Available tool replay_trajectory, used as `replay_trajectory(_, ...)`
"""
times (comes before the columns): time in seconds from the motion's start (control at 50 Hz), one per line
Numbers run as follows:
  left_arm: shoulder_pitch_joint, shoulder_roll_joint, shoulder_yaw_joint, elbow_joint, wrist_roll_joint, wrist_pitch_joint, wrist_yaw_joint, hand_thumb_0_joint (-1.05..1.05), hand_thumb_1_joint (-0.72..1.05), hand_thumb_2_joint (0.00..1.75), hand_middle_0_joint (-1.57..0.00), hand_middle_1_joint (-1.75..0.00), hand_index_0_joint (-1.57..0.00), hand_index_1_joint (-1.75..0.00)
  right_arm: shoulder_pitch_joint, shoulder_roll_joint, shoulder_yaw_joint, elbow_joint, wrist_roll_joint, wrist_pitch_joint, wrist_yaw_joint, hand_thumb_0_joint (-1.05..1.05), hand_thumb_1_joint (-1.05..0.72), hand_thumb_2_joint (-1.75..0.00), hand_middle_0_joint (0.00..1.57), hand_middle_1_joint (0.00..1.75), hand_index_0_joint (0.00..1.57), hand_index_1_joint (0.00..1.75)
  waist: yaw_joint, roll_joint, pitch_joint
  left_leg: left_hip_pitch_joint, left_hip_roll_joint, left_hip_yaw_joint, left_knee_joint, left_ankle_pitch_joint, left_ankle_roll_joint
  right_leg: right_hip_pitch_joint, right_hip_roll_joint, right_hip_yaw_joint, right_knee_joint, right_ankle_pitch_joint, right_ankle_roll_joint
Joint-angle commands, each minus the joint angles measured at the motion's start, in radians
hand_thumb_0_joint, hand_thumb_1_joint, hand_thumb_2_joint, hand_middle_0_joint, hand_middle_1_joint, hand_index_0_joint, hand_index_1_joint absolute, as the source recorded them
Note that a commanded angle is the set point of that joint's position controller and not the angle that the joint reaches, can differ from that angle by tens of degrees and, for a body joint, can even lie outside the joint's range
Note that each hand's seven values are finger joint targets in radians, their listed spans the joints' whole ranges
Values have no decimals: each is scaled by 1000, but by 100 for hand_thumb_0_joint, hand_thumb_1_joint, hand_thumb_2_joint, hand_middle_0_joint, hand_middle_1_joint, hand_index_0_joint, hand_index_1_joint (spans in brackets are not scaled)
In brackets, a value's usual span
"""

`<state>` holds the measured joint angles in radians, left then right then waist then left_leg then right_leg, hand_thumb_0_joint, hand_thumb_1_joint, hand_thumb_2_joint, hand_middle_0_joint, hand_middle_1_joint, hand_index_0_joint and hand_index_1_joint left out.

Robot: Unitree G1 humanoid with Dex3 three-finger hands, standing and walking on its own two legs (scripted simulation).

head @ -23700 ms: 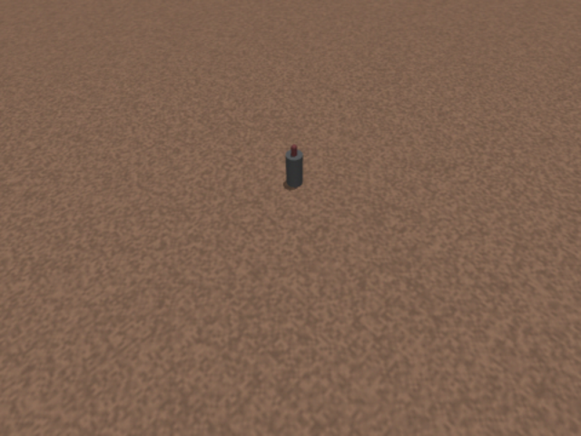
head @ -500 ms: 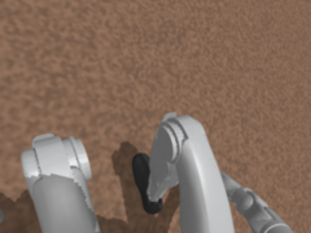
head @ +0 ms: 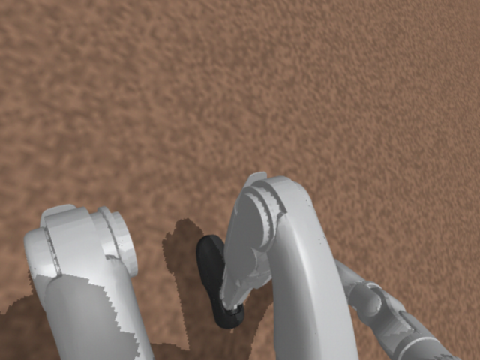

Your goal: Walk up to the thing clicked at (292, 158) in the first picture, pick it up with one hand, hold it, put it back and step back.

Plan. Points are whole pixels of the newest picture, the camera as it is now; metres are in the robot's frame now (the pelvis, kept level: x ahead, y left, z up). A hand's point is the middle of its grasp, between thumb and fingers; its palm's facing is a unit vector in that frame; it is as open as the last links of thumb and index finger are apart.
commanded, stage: open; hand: left
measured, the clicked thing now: out of the picture +0.40 +0.35 -0.16
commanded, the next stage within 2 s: withdraw in 0.60 s
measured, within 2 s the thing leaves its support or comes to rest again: rests again in 0.98 s
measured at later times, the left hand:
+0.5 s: hand out of the picture +0.41 +0.37 -0.14, palm faces +0.62 -0.78 -0.01, open 14.9 cm
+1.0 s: hand out of the picture +0.39 +0.40 -0.11, palm faces +0.62 -0.79 -0.02, open 17.5 cm
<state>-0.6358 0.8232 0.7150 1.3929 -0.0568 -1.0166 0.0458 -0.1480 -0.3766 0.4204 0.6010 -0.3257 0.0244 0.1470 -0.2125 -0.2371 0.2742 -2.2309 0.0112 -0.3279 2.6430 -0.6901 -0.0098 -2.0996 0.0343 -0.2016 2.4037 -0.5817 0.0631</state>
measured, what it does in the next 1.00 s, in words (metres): stands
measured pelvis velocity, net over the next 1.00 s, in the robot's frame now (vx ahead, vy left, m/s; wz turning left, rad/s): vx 0.00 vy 0.00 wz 0.00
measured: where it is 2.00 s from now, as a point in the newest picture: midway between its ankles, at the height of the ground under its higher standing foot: (167, 327)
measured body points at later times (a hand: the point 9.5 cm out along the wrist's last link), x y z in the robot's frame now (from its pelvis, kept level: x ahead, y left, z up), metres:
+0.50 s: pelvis +0.00 +0.00 +0.00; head +0.21 +0.18 +0.35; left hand +0.37 +0.41 -0.14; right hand +0.17 -0.25 -0.04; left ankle +0.08 +0.12 -0.25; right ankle +0.15 -0.13 -0.25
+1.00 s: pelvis +0.00 +0.00 +0.01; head +0.21 +0.18 +0.36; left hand +0.35 +0.44 -0.11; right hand +0.18 -0.25 -0.04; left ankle +0.08 +0.12 -0.25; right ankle +0.15 -0.13 -0.25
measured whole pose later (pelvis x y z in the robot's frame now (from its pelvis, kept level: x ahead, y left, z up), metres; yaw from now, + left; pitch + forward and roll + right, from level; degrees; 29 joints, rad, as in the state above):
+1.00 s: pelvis +0.00 +0.00 +0.01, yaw +0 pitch +15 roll -16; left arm -0.58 0.82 0.75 1.18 -0.10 -0.95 -0.06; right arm -0.09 -0.37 0.39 0.59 -0.29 0.05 0.13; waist -0.17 -0.22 0.23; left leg -2.23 0.02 -0.33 2.62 -0.69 -0.01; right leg -2.09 0.03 -0.21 2.38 -0.58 0.05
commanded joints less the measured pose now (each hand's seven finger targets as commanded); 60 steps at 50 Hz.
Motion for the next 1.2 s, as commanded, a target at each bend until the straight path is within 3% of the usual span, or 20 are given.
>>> replay_trajectory(0.0, -241, 272, 10, -188, -18, -100, 5, 0, -6, 88, -110, -108, -115, -105, 51, -348, -116, -16, -5, 8, -22, 0, -89, -89, 20, 30, 20, 30, -79, 562, -615, 425, 64, 80, -352, 105, -27, 256, 35, -114, -145, 121, -69)
replay_trajectory(0.08, -242, 274, 11, -182, -22, -100, 10, 0, -23, 59, -94, -85, -98, -81, 59, -343, -108, -14, -8, 8, -23, 0, -89, -89, 20, 30, 20, 30, -84, 550, -620, 407, 61, 88, -338, 114, -21, 284, 41, -113, -154, 135, -67)
replay_trajectory(0.16, -250, 274, -4, -180, -15, -105, 11, 0, -38, 40, -65, -57, -68, -55, 49, -349, -106, -17, -8, 9, -23, 0, -89, -89, 20, 30, 20, 30, -90, 555, -602, 413, 64, 72, -352, 107, -24, 265, 39, -122, -146, 127, -68)
replay_trajectory(0.22, -221, 260, -16, -124, -12, -92, 7, 0, -47, 30, -56, -44, -57, -43, 42, -355, -108, -27, -4, 14, -22, 0, -88, -89, 20, 30, 20, 30, -89, 538, -562, 391, 66, 67, -365, 62, -23, 235, 39, -126, -147, 93, -70)
replay_trajectory(0.32, -198, 238, -20, -94, -22, -83, 1, 0, -52, 22, -47, -35, -49, -34, 38, -353, -100, -41, -2, 17, -17, 0, -88, -89, 20, 30, 20, 30, -83, 513, -537, 368, 65, 63, -374, 52, -21, 236, 41, -133, -150, 82, -67)
replay_trajectory(0.44, -201, 264, -4, -110, -28, -88, 1, 0, -55, 14, -34, -22, -36, -21, 45, -346, -95, -45, -2, 18, -18, 0, -88, -89, 20, 30, 20, 30, -80, 503, -573, 361, 63, 76, -351, 67, -14, 272, 48, -128, -160, 99, -67)
replay_trajectory(0.54, -226, 238, -29, -114, -27, -90, -2, 0, -54, 9, -27, -14, -29, -13, 46, -351, -95, -35, -2, 18, -20, 0, -89, -89, 20, 30, 20, 30, -93, 506, -547, 376, 69, 60, -366, 61, -20, 245, 43, -133, -154, 96, -65)
replay_trajectory(0.58, -233, 273, -18, -128, -22, -90, -2, 0, -58, 5, -23, -10, -24, -10, 43, -354, -97, -39, -3, 19, -20, 0, -88, -89, 20, 30, 20, 30, -85, 531, -554, 382, 70, 64, -368, 58, -21, 244, 45, -129, -148, 93, -68)
replay_trajectory(0.68, -204, 239, -20, -109, -27, -88, -4, 0, -61, 0, -16, -3, -17, -3, 44, -349, -97, -45, -5, 20, -18, 0, -88, -89, 20, 30, 20, 30, -83, 507, -561, 376, 67, 66, -365, 46, -18, 251, 47, -133, -159, 87, -67)
replay_trajectory(0.76, -190, 284, 9, -151, -35, -94, -21, 0, -61, 2, -11, -4, -13, -3, 54, -352, -98, -30, -1, 20, -22, 0, -89, -89, 20, 30, 20, 30, -62, 534, -579, 406, 70, 65, -370, 96, -25, 263, 44, -130, -148, 113, -68)
replay_trajectory(0.86, -159, 375, 90, -322, -52, -76, -62, 0, -61, 4, -9, -5, -11, -4, 73, -350, -127, -36, 10, 24, -32, 0, -90, -90, 20, 30, 20, 30, -1, 621, -683, 445, 62, 96, -386, 129, -27, 300, 42, -106, -148, 131, -75)
replay_trajectory(0.9, -153, 376, 77, -398, -57, -44, -90, 0, -61, 3, -9, -6, -11, -4, 89, -347, -146, -29, 26, 29, -38, 0, -91, -90, 20, 30, 20, 30, 16, 682, -711, 478, 64, 98, -419, 118, -33, 267, 34, -95, -145, 114, -82)
replay_trajectory(0.96, -53, 295, 63, -482, -85, 36, -140, 0, -61, 3, -9, -7, -12, -5, 121, -337, -198, -35, 61, 31, -48, 0, -91, -90, 20, 30, 20, 30, 56, 722, -763, 514, 57, 108, -468, 124, -40, 230, 22, -77, -149, 113, -89)
replay_trajectory(1.0, -8, 157, 1, -495, -120, 97, -174, 0, -61, 2, -10, -8, -13, -5, 157, -311, -224, -17, 90, 30, -51, 0, -91, -90, 20, 30, 20, 30, 50, 679, -755, 477, 49, 117, -477, 100, -33, 196, 18, -69, -167, 100, -91)
replay_trajectory(1.02, -46, 145, -11, -555, -136, 120, -186, 0, -61, 2, -9, -8, -12, -6, 162, -303, -240, -15, 107, 24, -56, 0, -91, -90, 20, 30, 20, 30, 52, 653, -743, 445, 45, 122, -478, 67, -25, 170, 18, -62, -179, 80, -93)
replay_trajectory(1.06, 14, 74, -40, -503, -161, 175, -203, 0, -61, 3, -8, -9, -12, -6, 180, -286, -254, -8, 134, 17, -61, 0, -90, -89, 20, 30, 20, 30, 48, 580, -706, 387, 37, 132, -478, 26, -11, 169, 13, -53, -204, 52, -89)
replay_trajectory(1.08, -20, 108, -19, -559, -164, 186, -204, 0, -61, 3, -8, -10, -12, -6, 196, -285, -270, 3, 145, 14, -64, 0, -90, -89, 20, 30, 20, 30, 62, 556, -716, 383, 38, 133, -475, 38, -8, 156, 13, -47, -204, 62, -90)
replay_trajectory(1.12, -38, 45, -69, -540, -172, 210, -219, 0, -61, 3, -6, -10, -12, -5, 187, -266, -282, -8, 163, 11, -69, 0, -89, -89, 20, 30, 20, 30, 48, 513, -702, 359, 33, 137, -480, 12, 0, 145, 8, -37, -221, 37, -90)
replay_trajectory(1.16, -67, 51, -67, -534, -163, 221, -225, 0, -53, 3, -6, -3, -6, 0, 202, -253, -300, -2, 174, 6, -73, 0, -85, -89, 20, 30, 20, 30, 49, 471, -714, 359, 32, 143, -484, -4, 7, 149, 7, -24, -242, 20, -90)
replay_trajectory(1.18, -45, 244, -53, -466, -2, 293, -191, 0, -47, 1, -7, -7, -9, -4, 227, -243, -361, 43, 215, 16, -78, 0, -93, -91, 20, 30, 20, 30, 100, 544, -787, 452, 27, 180, -546, 16, 9, 138, -6, 1, -276, 6, -97)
